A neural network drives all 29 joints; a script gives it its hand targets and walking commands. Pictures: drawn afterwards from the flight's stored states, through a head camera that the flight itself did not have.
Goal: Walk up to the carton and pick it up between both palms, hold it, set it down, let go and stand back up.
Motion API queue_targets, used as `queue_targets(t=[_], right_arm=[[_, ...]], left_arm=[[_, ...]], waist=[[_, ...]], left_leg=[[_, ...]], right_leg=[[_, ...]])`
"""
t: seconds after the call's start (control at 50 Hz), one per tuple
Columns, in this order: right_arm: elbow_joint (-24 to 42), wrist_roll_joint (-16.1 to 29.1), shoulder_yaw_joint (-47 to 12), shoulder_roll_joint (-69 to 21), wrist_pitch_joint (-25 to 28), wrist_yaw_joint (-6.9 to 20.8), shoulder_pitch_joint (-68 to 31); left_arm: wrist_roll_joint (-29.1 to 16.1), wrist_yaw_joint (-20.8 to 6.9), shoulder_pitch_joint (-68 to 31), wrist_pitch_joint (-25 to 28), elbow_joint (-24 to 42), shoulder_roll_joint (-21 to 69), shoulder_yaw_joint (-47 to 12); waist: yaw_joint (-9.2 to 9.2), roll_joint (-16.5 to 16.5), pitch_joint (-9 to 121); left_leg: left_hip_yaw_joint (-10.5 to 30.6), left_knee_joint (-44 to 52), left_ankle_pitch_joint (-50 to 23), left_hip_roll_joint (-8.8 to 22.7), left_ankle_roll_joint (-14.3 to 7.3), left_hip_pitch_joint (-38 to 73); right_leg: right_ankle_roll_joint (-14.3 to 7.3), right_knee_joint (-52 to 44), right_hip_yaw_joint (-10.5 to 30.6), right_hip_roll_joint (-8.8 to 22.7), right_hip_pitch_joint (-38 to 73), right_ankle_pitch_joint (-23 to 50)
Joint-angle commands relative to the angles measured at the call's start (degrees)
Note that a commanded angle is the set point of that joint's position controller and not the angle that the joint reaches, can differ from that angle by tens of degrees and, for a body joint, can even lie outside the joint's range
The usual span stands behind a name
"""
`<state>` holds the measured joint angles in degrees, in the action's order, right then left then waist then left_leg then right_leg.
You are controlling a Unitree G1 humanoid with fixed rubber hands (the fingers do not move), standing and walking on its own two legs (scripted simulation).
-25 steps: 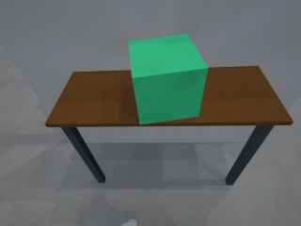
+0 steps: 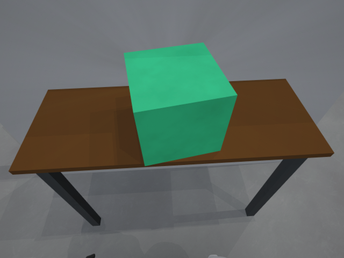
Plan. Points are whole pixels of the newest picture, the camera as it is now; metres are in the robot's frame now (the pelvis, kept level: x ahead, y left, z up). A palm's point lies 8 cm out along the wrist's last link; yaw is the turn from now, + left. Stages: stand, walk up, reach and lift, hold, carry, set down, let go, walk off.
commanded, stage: walk up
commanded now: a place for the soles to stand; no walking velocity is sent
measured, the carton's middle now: (174, 104) +0.53 +0.00 +0.04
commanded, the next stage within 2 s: none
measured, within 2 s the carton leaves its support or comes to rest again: neither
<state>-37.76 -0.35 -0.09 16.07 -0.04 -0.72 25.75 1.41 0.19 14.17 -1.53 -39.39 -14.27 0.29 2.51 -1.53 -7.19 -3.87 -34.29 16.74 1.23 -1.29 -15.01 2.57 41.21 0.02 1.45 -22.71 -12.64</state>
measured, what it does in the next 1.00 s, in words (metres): steps on the spot: right foot, then left foot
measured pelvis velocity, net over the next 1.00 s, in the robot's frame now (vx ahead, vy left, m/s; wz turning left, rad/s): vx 0.01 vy -0.01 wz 0.04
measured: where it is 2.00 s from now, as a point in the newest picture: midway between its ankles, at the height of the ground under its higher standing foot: outside the picture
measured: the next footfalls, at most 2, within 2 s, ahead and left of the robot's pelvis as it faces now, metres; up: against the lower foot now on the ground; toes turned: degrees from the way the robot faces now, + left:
right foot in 0.02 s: +0.10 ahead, -0.12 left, +0.00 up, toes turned -1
left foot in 0.32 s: +0.00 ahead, +0.12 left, +0.00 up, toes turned +3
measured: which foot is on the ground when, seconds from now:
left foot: down 0.00-0.06, up 0.08-0.30, down 0.32-1.00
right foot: up 0.00-0.00, down 0.02-1.00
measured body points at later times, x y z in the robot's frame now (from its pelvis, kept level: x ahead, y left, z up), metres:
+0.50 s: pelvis -0.02 -0.01 +0.00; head -0.02 +0.00 +0.45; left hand +0.06 +0.25 -0.13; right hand +0.04 -0.28 -0.11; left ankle -0.04 +0.12 -0.73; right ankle +0.06 -0.12 -0.73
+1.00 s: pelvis +0.01 -0.01 +0.00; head +0.02 -0.01 +0.45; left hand +0.09 +0.25 -0.12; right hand +0.09 -0.27 -0.11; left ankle -0.04 +0.12 -0.73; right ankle +0.06 -0.12 -0.73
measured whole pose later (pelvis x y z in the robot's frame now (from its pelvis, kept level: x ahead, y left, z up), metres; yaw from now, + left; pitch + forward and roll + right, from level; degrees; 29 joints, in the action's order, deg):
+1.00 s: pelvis +0.01 -0.01 +0.00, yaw +2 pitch -1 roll +0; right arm -39.0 -0.4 -0.5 16.0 0.3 -0.1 22.8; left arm 0.1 -0.6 15.8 -0.8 -44.6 -14.9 -0.7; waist -0.4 -0.1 -0.8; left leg 0.4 -30.3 20.1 1.4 1.4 -9.6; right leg -1.2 31.1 -3.6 1.0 -17.9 -12.6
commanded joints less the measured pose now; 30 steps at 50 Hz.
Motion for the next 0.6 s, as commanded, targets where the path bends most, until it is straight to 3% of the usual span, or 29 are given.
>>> queue_targets(t=[0.0,0.02,0.04,0.06,0.08,0.1,0.14,0.2,0.24,0.28,0.3,0.32,0.34,0.36,0.38,0.42,0.48,0.52,0.58], right_arm=[[5.78,0.82,1.41,6.13,0.51,0.39,3.60],[5.36,1.29,0.00,2.27,0.07,0.03,7.54],[3.64,0.72,0.24,3.19,-1.26,-0.78,7.37],[3.17,-0.31,1.22,4.98,-1.91,-1.05,4.17],[3.54,-0.68,2.31,7.18,-1.90,-0.96,1.54],[3.60,-0.63,2.76,7.43,-1.86,-0.88,-0.20],[2.75,-0.61,2.64,6.04,-1.84,-0.74,1.19],[2.07,0.13,2.20,4.52,-0.47,-0.51,3.63],[2.19,0.02,2.64,3.96,0.73,-0.28,2.90],[2.71,-0.70,3.21,4.33,1.41,-0.21,2.60],[2.86,-1.27,3.54,5.65,1.47,-0.24,3.05],[3.13,-1.13,4.31,8.55,1.23,-0.08,0.37],[2.44,-0.29,5.07,10.39,0.75,0.36,-2.38],[3.23,-0.18,4.39,8.81,0.67,0.72,-6.44],[3.97,-0.12,3.63,6.55,0.86,0.85,-6.35],[3.81,0.24,3.24,6.07,1.55,0.75,-3.44],[3.01,0.20,3.93,7.60,1.46,1.12,-2.40],[3.23,-0.04,3.82,6.59,1.12,1.10,-0.56],[2.93,-0.21,3.41,6.58,1.49,0.98,0.65]], left_arm=[[1.22,1.19,4.24,1.25,2.84,-10.73,2.94],[-0.22,1.14,1.25,0.88,3.65,-10.89,2.84],[-2.58,1.12,-1.38,0.42,3.41,-12.41,3.41],[-3.36,0.86,-4.27,0.56,3.66,-10.63,2.97],[-3.13,0.52,-3.85,0.58,3.42,-8.40,2.10],[-2.20,0.62,-2.07,0.54,2.99,-7.57,1.78],[-1.00,1.00,-1.61,0.58,2.93,-8.90,2.25],[-0.65,0.89,-2.84,-0.08,2.45,-8.57,2.46],[-0.92,0.62,-4.41,-0.25,2.49,-8.46,2.19],[-1.58,0.29,-4.44,-0.22,2.36,-8.47,2.13],[-1.99,-0.08,-3.52,-0.10,2.68,-7.48,1.83],[-2.54,-0.34,-2.22,-0.14,2.54,-5.92,1.83],[-1.70,-0.38,-0.73,-0.43,1.41,-5.12,2.25],[-1.11,-0.64,-0.11,-0.24,0.90,-5.25,2.26],[-1.30,-0.98,-0.73,0.33,0.91,-6.51,2.31],[-0.92,-1.23,-1.84,1.37,0.79,-7.43,2.59],[-0.26,-0.72,1.35,2.00,-0.21,-7.23,2.64],[-0.73,-0.70,1.53,1.90,-0.68,-8.76,3.06],[-1.32,-0.58,1.85,2.09,-0.86,-8.42,2.63]], waist=[[-2.60,-5.33,13.38],[-0.28,-9.89,13.07],[-0.86,-10.13,10.71],[-0.89,-11.05,7.88],[-2.51,-10.39,5.29],[-3.70,-10.25,3.62],[-3.02,-9.30,3.39],[-2.34,-6.73,8.34],[-1.96,-5.58,9.70],[-1.43,-4.74,10.60],[-1.36,-2.27,10.49],[-2.65,2.31,6.40],[-4.07,6.85,2.48],[-5.48,9.16,0.10],[-4.71,7.35,-0.60],[-3.25,5.86,0.71],[-3.63,6.99,3.37],[-2.59,4.61,1.91],[-2.17,1.09,2.94]], left_leg=[[8.07,-4.85,-7.02,7.33,-1.61,-7.82],[4.28,-8.04,13.10,2.90,0.58,-7.06],[2.64,-10.61,16.65,1.58,1.40,-0.88],[3.76,-11.39,15.68,1.57,1.73,1.00],[3.39,-11.30,14.92,0.08,1.85,0.63],[3.67,-12.27,14.97,-0.41,2.29,-1.54],[4.01,-13.64,14.34,-0.29,2.97,-5.02],[2.94,-4.59,12.45,-0.23,3.72,-4.62],[1.72,6.16,2.10,-1.10,3.46,1.82],[4.54,10.30,-4.54,0.26,1.59,7.31],[9.15,10.29,-1.38,3.73,-0.49,8.04],[15.38,13.97,14.30,7.18,-2.88,-0.93],[17.11,18.30,26.07,9.25,-4.42,-13.70],[15.76,19.85,27.36,8.77,-3.53,-18.35],[12.92,19.27,22.45,7.07,-2.14,-16.02],[11.74,17.02,13.21,6.26,-1.11,-11.99],[10.90,15.59,16.15,5.47,-1.20,-9.75],[9.83,14.17,17.13,4.08,-1.01,-8.44],[9.20,11.18,8.28,3.80,-1.01,-4.01]], right_leg=[[-6.52,-16.45,12.95,10.87,22.49,19.25],[-10.92,-15.95,17.85,16.68,19.17,22.42],[-16.40,-18.17,16.64,17.68,8.09,14.69],[-16.24,-20.82,17.18,16.21,1.71,6.97],[-14.50,-22.38,14.46,12.61,-0.40,4.69],[-13.34,-22.59,13.21,10.95,-0.07,5.27],[-12.73,-21.41,12.55,10.67,3.50,5.89],[-12.35,-19.13,11.50,9.11,9.69,-0.17],[-10.47,-17.42,9.56,7.57,8.00,-3.06],[-7.92,-15.55,8.31,7.48,4.43,-3.82],[-5.83,-14.96,7.32,7.08,1.03,-8.17],[-3.51,-14.51,3.62,3.17,1.28,-14.14],[-3.09,-10.58,1.61,1.16,10.06,-12.61],[-3.54,-9.51,2.90,1.49,13.38,-9.78],[-3.60,-11.67,3.19,1.99,11.92,-6.41],[-3.82,-13.35,3.61,2.49,11.49,-0.45],[-4.26,-14.86,4.64,3.01,11.20,-6.19],[-4.68,-17.36,6.38,3.80,7.54,-12.16],[-5.07,-18.59,7.09,4.79,5.69,-8.91]])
